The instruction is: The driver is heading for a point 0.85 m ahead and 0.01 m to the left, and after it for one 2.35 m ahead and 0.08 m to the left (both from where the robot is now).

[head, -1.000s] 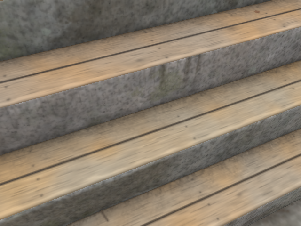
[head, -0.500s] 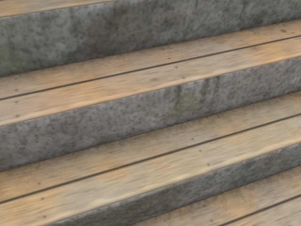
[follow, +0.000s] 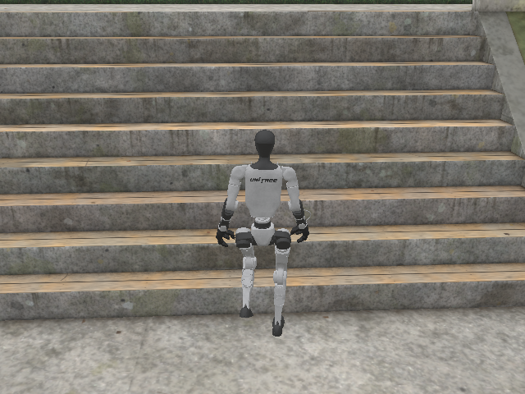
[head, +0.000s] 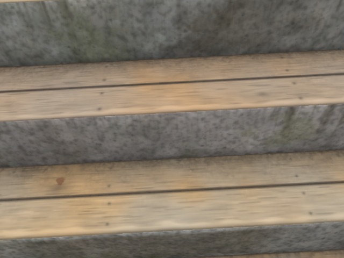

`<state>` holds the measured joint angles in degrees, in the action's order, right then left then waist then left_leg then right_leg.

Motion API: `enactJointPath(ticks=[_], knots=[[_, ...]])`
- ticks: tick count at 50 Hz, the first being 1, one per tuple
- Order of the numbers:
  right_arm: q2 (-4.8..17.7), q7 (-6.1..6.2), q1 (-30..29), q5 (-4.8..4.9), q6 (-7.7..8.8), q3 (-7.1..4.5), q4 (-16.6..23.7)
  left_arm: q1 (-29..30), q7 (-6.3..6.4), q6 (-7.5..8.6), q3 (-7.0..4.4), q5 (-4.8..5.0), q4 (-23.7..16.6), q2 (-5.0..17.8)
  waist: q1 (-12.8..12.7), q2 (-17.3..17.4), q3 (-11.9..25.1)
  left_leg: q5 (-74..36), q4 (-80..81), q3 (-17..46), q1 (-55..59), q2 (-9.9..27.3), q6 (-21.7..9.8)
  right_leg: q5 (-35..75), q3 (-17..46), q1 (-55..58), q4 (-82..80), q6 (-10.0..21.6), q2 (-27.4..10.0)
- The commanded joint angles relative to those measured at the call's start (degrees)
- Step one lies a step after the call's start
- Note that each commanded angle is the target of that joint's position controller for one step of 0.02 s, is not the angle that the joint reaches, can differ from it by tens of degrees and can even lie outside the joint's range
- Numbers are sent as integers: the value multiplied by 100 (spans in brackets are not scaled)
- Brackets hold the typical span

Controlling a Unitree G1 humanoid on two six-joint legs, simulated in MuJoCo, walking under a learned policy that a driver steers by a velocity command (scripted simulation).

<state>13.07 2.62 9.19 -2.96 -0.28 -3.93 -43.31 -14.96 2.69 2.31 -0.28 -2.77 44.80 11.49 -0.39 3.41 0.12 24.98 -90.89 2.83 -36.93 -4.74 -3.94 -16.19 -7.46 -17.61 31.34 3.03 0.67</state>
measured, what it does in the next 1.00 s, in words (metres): climbs: left foot 0.20 m higher, then right foot 0.21 m higher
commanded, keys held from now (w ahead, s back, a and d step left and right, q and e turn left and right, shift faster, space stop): w+q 0.34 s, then w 0.04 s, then w+e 0.62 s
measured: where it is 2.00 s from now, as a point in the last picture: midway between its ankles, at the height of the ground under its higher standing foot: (89, 7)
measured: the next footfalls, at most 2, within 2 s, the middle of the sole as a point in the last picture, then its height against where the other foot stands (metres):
left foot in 0.44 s outside the picture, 0.20 m higher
right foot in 1.00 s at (128, 203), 0.21 m higher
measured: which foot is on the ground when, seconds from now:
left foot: up 0.00-0.42, down 0.44-1.00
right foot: down 0.00-0.48, up 0.50-0.98, down 1.00-1.00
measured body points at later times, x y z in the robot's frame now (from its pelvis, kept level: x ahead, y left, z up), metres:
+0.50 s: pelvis +0.14 +0.15 +0.05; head +0.21 +0.15 +0.49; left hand +0.05 +0.39 -0.09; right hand +0.47 +0.08 +0.00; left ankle +0.22 +0.27 -0.53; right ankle +0.03 -0.10 -0.66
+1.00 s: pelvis +0.36 +0.24 +0.25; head +0.38 +0.27 +0.70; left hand +0.55 +0.46 +0.15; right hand +0.33 +0.03 +0.11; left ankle +0.22 +0.27 -0.50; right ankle +0.48 +0.16 -0.29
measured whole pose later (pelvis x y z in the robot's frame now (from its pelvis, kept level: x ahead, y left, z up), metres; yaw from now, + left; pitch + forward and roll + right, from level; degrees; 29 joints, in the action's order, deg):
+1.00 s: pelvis +0.36 +0.24 +0.25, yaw +6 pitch +9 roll -9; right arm 10.3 -9.3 25.8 -5.2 3.8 3.3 -63.8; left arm 0.4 -7.6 -8.4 4.2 0.9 38.5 10.1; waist -2.8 5.2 8.1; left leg 8.8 -11.4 -14.3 -3.8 8.1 -6.6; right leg -19.8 -11.3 -66.2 86.6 11.1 6.1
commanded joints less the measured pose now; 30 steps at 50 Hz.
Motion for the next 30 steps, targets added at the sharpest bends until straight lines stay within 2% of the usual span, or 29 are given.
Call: enactJointPath(ticks=[1,2,4,5,6,8,10,11,13,15,16,18,19,20,21,22,23,24,25,26,27,28,29,30], knots=[[-10,-21,-971,-55,-5,129,1253,-103,-59,162,-90,-12,9,369,241,-368,-708,-148,-3058,341,-3055,614,-27,-1444,1983,542,-2090,725,-2035],[-121,-100,-944,4,-7,178,1361,-432,-47,209,-87,-69,201,306,199,-253,-560,-388,-3037,323,-3036,484,-21,-847,1485,538,-1915,566,-1802],[-280,-174,-1066,59,-49,242,1633,-783,-75,286,-183,-43,430,598,162,-193,-239,-586,-2882,269,-3056,411,15,-610,1024,718,-1871,433,-1739],[-476,-102,-1184,82,-132,267,1696,-1115,-102,332,-252,-57,549,762,-23,-638,-70,-233,-4151,30,-3538,240,-16,-744,1223,1114,-2052,673,-2000],[-477,-45,-1320,61,-192,287,1900,-1173,-130,356,-286,23,620,863,23,-712,-140,58,-4200,259,-3960,389,-15,-1370,1244,1353,-2261,652,-2159],[-456,-4,-1849,36,-251,307,2245,-1155,-114,386,-267,80,697,803,-47,-684,-453,289,-3880,257,-4393,477,76,-1921,1002,1323,-2599,561,-2199],[-447,-28,-2161,30,-276,307,2487,-1057,-64,397,-258,48,679,769,-53,-618,-544,180,-3189,101,-4155,544,181,-1688,568,1086,-2827,492,-2066],[-557,15,-2289,-4,-309,301,2548,-1211,-66,419,-283,-12,722,808,-220,-886,-435,346,-3828,9,-4644,506,159,-1468,690,1561,-2779,610,-2182],[-610,29,-2436,8,-327,316,2721,-1271,-56,458,-351,-32,732,966,-257,-857,-351,663,-3655,170,-5146,657,105,-1385,582,2250,-2836,585,-2336],[-608,1,-2784,-29,-306,315,2928,-1295,-24,462,-379,-57,755,1022,-353,-810,-386,855,-3195,98,-5425,805,94,-986,388,2713,-2944,547,-2370],[-792,-90,-2867,-80,-292,405,3160,-1241,-2,364,-383,-46,791,942,-209,-815,-295,787,-2416,-36,-5156,1031,117,-702,157,2600,-2927,473,-2101],[-784,-142,-2990,-106,-341,402,3295,-1123,19,277,-439,-69,707,1000,-272,-934,-104,539,-1646,-307,-4574,1183,81,433,-152,2689,-3041,491,-2063],[-759,-240,-2795,-49,-369,514,3235,-732,-10,197,-442,59,525,1041,-265,-978,64,586,245,-965,-3043,1212,52,1494,-637,2055,-3441,691,-1768],[-1032,-276,-2635,163,-364,630,3234,-731,-2,172,-475,145,461,1169,-230,-1565,270,1328,1275,-1093,-1403,1104,-237,2826,-654,1550,-3639,800,-1868],[-610,-251,-1664,258,-381,394,2571,-831,-58,135,-494,228,463,1273,-65,-1094,841,1544,1579,-1851,228,333,-293,6250,-847,1576,-2573,973,-1731],[-467,-230,-211,339,-338,270,2019,-1022,-173,193,-530,315,495,1709,391,-1586,1884,1007,1755,-1894,1705,-215,-436,9942,-530,1919,-1097,909,-2008],[-11,-146,514,310,-293,105,1932,-561,-443,379,-629,541,264,2139,1187,-1705,2582,-31,2568,-570,2857,-85,-627,10444,-318,1245,547,547,-1671],[591,-56,830,174,-228,-101,1837,-208,-666,526,-621,654,-240,1926,1390,-328,3006,76,4683,2298,4115,1258,-852,6687,191,-422,2724,32,-869],[1301,16,1043,300,-236,-372,1484,503,-783,503,-547,457,-506,1064,1417,1213,3180,503,6823,4424,3780,2018,-441,841,1215,-1435,5772,-233,520],[1297,-39,690,144,-155,-374,1448,393,-591,393,-488,277,-527,228,1040,710,2782,882,6923,4169,3213,2437,103,823,2828,-2346,7981,-365,679],[981,-92,103,-27,-110,-269,1301,429,-400,267,-409,256,-834,-148,413,453,2108,1227,6617,3763,2315,2456,177,1427,2497,-2754,8527,-274,369],[508,-160,-155,9,-45,-97,921,620,-272,174,-328,154,-1014,-383,66,379,1025,896,6235,2946,1546,2283,68,1757,1960,-3191,8716,-164,141],[71,-246,-300,94,111,66,591,250,-153,84,-267,19,-842,-495,-277,530,241,6,5803,1843,1045,1906,37,1961,1803,-3418,8758,-103,41],[-228,-322,-387,79,191,151,403,-212,-121,20,-295,8,-617,-358,-516,405,139,-158,5743,1120,905,1694,45,1778,1669,-3453,8845,-87,132]])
